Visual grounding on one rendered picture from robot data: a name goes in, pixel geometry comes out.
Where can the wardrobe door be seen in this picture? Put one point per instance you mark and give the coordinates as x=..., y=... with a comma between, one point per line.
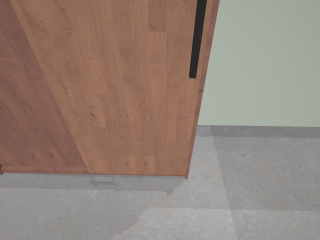
x=33, y=131
x=119, y=72

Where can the handle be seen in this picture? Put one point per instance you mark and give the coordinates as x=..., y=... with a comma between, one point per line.
x=197, y=37

